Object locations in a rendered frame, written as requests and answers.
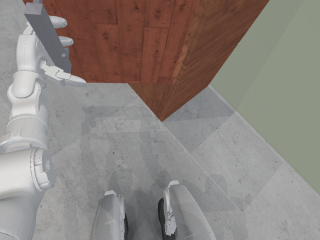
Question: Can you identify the robot left forearm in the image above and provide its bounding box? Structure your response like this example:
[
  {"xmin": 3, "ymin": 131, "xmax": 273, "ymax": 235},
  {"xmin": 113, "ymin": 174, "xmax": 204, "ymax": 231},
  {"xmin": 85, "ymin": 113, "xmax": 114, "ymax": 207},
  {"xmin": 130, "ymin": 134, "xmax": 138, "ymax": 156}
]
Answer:
[{"xmin": 0, "ymin": 70, "xmax": 49, "ymax": 154}]

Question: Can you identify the right robot thigh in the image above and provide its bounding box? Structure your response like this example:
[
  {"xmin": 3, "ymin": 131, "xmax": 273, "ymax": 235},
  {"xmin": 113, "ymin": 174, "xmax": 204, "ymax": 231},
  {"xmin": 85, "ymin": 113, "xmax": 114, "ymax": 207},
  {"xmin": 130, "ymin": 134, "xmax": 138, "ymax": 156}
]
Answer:
[{"xmin": 163, "ymin": 184, "xmax": 217, "ymax": 240}]

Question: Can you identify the right robot foot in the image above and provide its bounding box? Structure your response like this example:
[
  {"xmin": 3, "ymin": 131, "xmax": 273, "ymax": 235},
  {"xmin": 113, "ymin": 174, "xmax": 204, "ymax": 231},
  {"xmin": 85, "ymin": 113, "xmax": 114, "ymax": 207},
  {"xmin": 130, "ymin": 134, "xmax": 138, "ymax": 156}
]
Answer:
[{"xmin": 158, "ymin": 198, "xmax": 176, "ymax": 240}]

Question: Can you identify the robot left hand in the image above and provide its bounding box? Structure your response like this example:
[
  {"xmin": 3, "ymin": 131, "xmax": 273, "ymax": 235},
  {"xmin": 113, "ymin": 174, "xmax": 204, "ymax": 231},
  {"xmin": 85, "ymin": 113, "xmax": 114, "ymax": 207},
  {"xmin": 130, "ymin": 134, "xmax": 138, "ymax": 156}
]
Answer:
[{"xmin": 16, "ymin": 15, "xmax": 87, "ymax": 87}]

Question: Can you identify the cupboard door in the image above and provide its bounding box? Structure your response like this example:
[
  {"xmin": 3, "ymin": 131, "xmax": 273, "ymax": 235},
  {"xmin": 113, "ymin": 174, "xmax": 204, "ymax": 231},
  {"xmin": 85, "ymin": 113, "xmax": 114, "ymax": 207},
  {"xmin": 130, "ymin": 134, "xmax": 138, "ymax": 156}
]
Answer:
[{"xmin": 22, "ymin": 0, "xmax": 200, "ymax": 84}]

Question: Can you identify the left robot upper arm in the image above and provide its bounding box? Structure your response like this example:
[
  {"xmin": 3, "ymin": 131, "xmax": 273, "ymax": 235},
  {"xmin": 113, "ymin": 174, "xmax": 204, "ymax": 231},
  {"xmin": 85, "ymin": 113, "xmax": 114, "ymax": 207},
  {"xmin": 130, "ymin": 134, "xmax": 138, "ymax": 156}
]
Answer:
[{"xmin": 0, "ymin": 147, "xmax": 57, "ymax": 240}]

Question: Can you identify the handle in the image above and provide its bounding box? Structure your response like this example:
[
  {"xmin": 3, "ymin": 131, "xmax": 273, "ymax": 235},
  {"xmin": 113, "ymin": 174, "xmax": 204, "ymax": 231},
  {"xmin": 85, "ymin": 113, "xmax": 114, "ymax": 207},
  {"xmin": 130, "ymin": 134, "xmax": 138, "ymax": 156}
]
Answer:
[{"xmin": 24, "ymin": 0, "xmax": 72, "ymax": 73}]

